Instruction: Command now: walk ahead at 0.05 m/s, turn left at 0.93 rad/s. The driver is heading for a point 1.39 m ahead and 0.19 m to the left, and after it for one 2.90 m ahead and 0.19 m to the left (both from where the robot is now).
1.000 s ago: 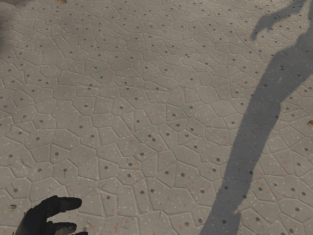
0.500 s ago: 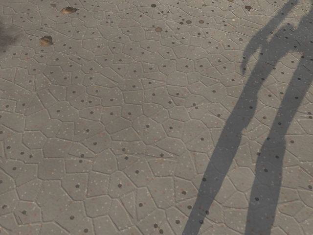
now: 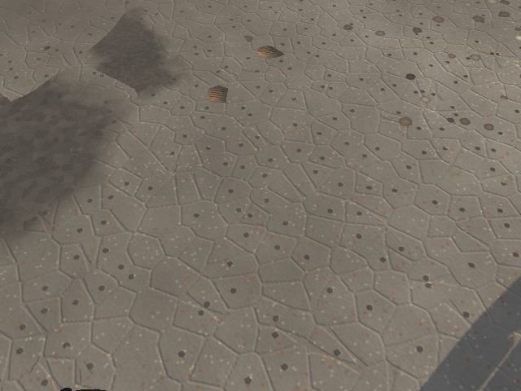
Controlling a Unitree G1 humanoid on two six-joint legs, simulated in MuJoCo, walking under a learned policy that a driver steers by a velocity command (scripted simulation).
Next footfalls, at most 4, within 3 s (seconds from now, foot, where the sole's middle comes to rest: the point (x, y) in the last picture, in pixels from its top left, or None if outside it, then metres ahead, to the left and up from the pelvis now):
0.46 left None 0.00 0.09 -0.77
0.84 right None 0.06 -0.10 -0.77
2.22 left None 0.04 0.15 -0.77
2.68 right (200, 374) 0.52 0.17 -0.77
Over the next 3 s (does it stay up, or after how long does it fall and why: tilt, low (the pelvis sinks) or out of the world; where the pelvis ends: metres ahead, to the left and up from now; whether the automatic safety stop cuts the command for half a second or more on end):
stays up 0.57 0.26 0.01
